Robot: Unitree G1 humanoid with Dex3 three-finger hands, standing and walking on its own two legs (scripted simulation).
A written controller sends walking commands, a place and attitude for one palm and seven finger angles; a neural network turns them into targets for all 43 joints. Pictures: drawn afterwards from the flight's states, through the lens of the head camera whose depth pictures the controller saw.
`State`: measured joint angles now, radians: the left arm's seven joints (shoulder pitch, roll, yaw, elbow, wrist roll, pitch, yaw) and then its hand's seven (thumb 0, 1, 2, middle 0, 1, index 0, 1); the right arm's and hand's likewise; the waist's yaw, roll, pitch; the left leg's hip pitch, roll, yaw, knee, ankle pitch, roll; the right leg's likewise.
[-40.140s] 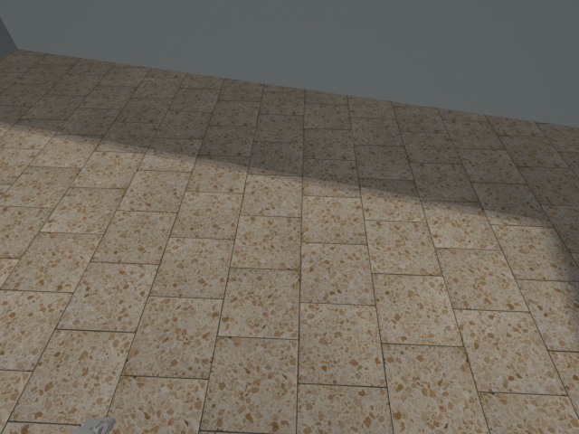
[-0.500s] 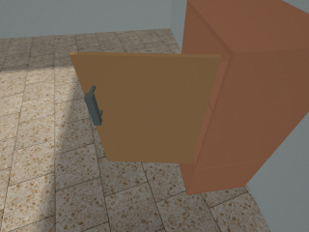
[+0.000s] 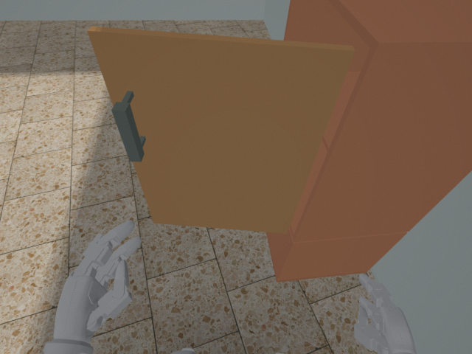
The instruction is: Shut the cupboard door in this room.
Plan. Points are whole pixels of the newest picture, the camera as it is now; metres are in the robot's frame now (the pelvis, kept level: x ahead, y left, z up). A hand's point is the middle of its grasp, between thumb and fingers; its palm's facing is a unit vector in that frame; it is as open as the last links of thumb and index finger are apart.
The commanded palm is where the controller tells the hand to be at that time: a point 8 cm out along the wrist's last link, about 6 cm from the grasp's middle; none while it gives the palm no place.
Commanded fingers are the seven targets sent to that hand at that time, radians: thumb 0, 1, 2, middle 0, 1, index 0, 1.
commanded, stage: raise the hand and make a fist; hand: left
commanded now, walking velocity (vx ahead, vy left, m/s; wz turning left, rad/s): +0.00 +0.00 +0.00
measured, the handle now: (132, 127) +0.50 +0.23 +0.10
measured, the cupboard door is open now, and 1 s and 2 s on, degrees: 79 79 79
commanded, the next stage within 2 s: bring the fist close to the handle in 1.62 s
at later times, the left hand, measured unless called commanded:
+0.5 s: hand (114, 309) +0.18 +0.18 +0.04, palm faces +0.00 -1.00 -0.05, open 4.3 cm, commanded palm +0.15 +0.24 +0.04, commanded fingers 0.00 0.90 0.90 -0.93 -1.10 -0.93 -1.10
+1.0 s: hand (93, 284) +0.20 +0.21 +0.08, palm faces +0.00 -1.00 -0.05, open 3.1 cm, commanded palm +0.18 +0.26 +0.08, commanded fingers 0.00 0.90 0.90 -1.30 -1.50 -1.30 -1.50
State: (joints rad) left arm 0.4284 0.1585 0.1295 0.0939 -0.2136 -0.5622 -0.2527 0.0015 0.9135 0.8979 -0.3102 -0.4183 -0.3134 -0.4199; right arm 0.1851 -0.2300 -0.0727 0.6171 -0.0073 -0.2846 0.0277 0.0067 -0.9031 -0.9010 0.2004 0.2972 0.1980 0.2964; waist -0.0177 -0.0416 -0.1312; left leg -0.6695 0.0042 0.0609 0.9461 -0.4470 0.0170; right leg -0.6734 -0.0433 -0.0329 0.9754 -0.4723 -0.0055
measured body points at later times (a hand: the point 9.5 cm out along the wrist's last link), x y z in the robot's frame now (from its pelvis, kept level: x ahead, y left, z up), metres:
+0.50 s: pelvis -0.02 -0.02 -0.02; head +0.03 -0.03 +0.43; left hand +0.18 +0.24 +0.05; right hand +0.14 -0.25 -0.11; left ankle +0.01 +0.11 -0.68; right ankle +0.01 -0.11 -0.68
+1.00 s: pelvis +0.00 +0.02 +0.00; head +0.02 +0.03 +0.45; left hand +0.20 +0.26 +0.08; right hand +0.20 -0.19 -0.05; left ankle +0.01 +0.11 -0.68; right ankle +0.01 -0.11 -0.68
